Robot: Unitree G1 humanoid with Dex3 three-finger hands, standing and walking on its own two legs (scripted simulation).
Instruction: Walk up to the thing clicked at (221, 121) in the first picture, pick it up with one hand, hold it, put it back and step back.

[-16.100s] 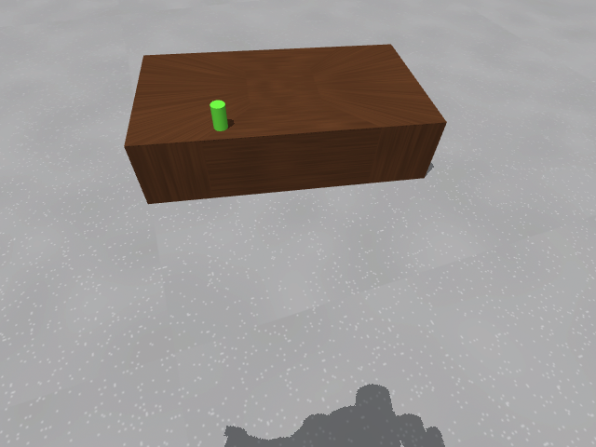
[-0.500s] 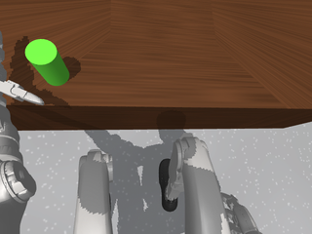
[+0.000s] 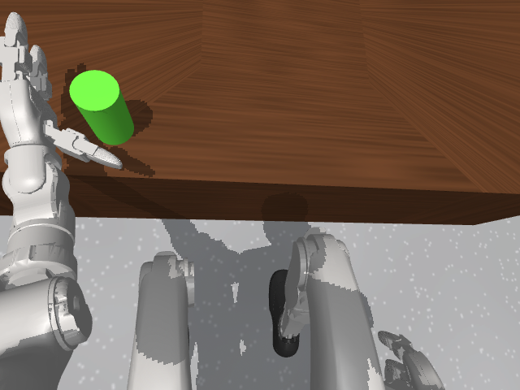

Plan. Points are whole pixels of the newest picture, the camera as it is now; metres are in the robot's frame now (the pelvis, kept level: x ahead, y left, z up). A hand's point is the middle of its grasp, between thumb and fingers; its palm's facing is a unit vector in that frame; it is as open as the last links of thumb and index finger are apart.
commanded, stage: rest palm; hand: left
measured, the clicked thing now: (105, 111) +0.52 +0.18 -0.06
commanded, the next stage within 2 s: close in 0.14 s
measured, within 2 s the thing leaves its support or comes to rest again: leaves its support in 1.04 s
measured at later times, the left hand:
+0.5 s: hand (93, 101) +0.52 +0.19 -0.03, palm faces +0.18 -0.98 -0.04, open 15.9 cm
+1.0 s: hand (99, 94) +0.52 +0.18 -0.02, palm faces +0.18 -0.98 -0.02, open 8.8 cm
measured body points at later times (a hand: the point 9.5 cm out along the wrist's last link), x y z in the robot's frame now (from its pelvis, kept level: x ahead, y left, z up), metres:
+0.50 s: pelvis +0.00 -0.01 -0.01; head +0.22 +0.03 +0.38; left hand +0.50 +0.24 -0.02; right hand +0.08 -0.28 -0.14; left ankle +0.07 +0.12 -0.40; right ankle +0.14 -0.15 -0.40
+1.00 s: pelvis +0.00 +0.00 -0.02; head +0.21 +0.03 +0.37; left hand +0.51 +0.23 -0.02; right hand +0.07 -0.28 -0.14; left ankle +0.07 +0.12 -0.40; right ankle +0.14 -0.15 -0.40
